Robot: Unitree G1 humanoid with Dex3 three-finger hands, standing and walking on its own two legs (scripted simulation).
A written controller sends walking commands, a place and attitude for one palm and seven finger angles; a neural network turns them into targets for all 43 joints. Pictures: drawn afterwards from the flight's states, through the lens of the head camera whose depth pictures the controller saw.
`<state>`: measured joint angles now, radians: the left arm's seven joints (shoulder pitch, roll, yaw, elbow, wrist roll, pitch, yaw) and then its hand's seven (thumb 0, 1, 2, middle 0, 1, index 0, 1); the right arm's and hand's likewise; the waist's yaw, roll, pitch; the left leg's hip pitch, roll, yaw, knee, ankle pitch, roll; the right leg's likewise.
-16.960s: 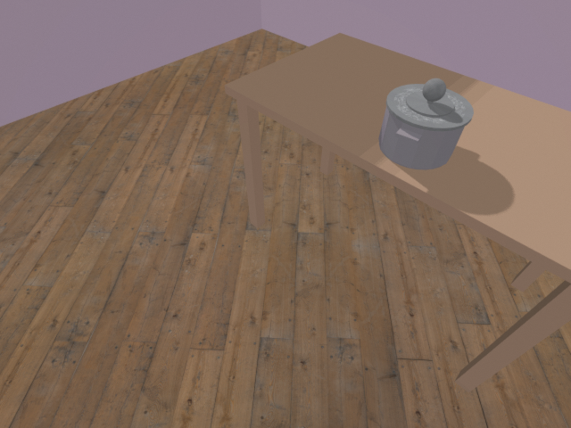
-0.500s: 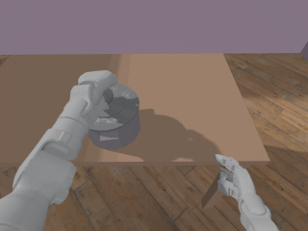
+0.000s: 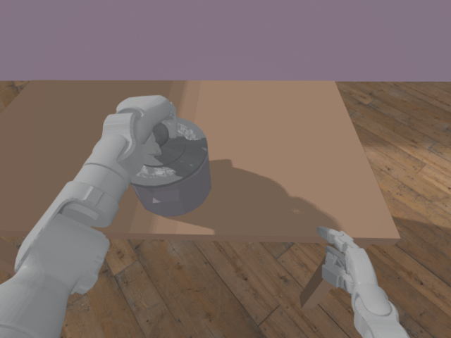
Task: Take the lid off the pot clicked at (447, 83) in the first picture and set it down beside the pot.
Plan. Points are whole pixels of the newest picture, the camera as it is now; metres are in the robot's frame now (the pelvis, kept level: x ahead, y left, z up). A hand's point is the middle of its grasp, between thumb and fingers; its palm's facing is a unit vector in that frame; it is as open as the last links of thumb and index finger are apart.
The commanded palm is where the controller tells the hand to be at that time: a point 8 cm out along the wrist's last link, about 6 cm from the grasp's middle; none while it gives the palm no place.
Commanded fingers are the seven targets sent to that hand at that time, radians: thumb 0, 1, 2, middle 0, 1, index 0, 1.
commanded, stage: lift the lid straight up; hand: left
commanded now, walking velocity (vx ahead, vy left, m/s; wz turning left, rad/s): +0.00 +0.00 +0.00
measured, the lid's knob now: (155, 134) +0.47 +0.15 +0.11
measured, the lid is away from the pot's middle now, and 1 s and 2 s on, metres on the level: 0.02 0.01 0.06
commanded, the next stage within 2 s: move the lid sideways beside the pot in 1.48 s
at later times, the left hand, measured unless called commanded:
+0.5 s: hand (147, 117) +0.45 +0.15 +0.17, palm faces -0.30 -0.07 -0.95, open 7.2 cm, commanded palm +0.46 +0.15 +0.25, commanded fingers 0.00 0.81 0.72 -0.95 -1.07 -0.88 -1.06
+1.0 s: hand (142, 97) +0.46 +0.15 +0.21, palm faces -0.27 -0.08 -0.96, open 7.2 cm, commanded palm +0.45 +0.15 +0.29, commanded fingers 0.00 0.81 0.72 -0.95 -1.07 -0.88 -1.06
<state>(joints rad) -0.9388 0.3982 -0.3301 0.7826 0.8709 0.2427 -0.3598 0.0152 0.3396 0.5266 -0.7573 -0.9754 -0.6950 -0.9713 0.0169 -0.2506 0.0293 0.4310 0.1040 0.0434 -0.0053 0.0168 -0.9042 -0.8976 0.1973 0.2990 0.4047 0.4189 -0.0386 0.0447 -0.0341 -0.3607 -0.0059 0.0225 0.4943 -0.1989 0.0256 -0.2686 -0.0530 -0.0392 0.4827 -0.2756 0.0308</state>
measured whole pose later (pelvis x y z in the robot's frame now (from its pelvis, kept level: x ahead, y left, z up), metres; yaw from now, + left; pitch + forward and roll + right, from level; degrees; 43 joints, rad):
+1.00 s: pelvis +0.00 +0.01 +0.00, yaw +1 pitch +3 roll +0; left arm -1.16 0.41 -0.32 0.82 0.89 0.30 -0.48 0.01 0.34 0.53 -0.76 -0.98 -0.70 -0.97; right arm 0.02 -0.26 0.03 0.46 0.09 0.00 -0.01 0.02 -0.90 -0.90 0.20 0.30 0.34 0.38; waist -0.03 0.05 -0.02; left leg -0.33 -0.02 0.02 0.44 -0.17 0.03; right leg -0.24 -0.07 -0.04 0.45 -0.26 0.04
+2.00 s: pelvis +0.00 +0.00 +0.00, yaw +1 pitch +3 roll +0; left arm -1.17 0.53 -0.27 0.79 0.91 0.28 -0.56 0.00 0.34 0.53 -0.77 -0.98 -0.69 -0.97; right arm 0.02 -0.28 0.04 0.44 0.10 0.02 -0.01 0.02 -0.90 -0.90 0.20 0.30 0.35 0.39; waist -0.03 0.04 -0.01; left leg -0.32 -0.02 0.01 0.44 -0.17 0.03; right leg -0.23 -0.06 -0.04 0.43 -0.25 0.04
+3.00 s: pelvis -0.01 +0.02 +0.00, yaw +1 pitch +3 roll -2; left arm -1.17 0.73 -0.21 0.85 0.91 0.10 -0.59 0.00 0.34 0.53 -0.77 -0.98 -0.69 -0.97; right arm 0.02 -0.30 0.04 0.47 0.11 -0.02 -0.05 0.02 -0.90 -0.90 0.20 0.30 0.28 0.35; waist -0.01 0.01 0.02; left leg -0.35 -0.03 0.00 0.47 -0.17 0.06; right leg -0.22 -0.07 -0.05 0.40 -0.23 0.03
